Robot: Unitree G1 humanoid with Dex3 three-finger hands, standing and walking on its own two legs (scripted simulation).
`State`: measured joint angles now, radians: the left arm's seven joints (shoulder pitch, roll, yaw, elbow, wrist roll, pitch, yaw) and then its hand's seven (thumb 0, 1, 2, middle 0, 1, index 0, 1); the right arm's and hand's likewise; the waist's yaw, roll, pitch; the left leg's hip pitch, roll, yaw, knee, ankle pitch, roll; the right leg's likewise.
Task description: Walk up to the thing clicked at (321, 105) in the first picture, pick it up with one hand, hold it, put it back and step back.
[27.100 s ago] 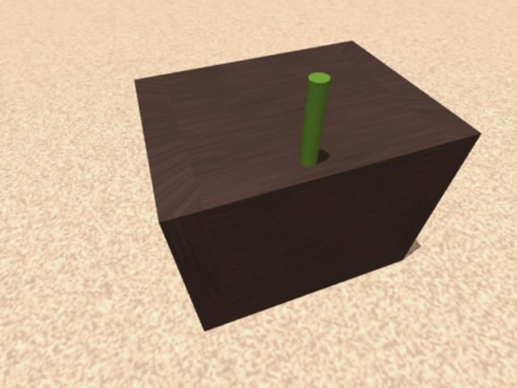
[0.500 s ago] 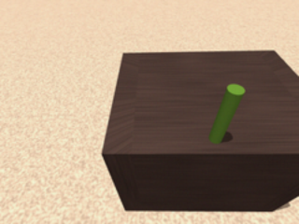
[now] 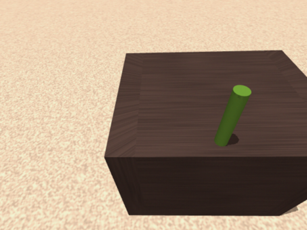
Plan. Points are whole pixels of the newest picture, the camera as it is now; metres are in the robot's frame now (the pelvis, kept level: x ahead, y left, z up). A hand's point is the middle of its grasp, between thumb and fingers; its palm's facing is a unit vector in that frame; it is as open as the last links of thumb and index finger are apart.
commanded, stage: stand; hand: right
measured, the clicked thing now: (229, 119) +0.44 -0.21 +0.03
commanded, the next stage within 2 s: step back in 1.82 s
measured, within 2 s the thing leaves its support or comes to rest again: neither
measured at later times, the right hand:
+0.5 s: hand out of the picture +0.07 -0.25 -0.16, palm faces -0.03 +0.94 -0.34, open 7.4 cm
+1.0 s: hand out of the picture +0.07 -0.25 -0.16, palm faces -0.02 +0.94 -0.34, open 7.4 cm
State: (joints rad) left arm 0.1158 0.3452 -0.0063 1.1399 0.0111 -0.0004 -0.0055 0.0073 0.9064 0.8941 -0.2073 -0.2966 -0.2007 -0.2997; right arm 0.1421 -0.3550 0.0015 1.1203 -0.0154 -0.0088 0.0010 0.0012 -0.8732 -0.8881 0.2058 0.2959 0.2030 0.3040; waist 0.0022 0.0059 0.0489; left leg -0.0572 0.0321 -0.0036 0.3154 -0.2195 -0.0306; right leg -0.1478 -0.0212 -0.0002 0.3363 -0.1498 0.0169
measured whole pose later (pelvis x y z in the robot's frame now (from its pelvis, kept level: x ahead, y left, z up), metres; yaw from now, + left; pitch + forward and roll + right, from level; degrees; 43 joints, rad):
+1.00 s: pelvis +0.01 +0.00 +0.00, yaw +0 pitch -2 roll +0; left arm 0.11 0.35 0.00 1.13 0.01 0.00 0.00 0.01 0.91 0.89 -0.21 -0.30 -0.20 -0.30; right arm 0.14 -0.35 0.00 1.12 -0.02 -0.01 0.00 0.00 -0.91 -0.89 0.21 0.30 0.20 0.30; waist 0.00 0.01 0.05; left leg -0.05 0.03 0.00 0.31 -0.23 -0.03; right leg -0.14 -0.02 0.01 0.34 -0.16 0.02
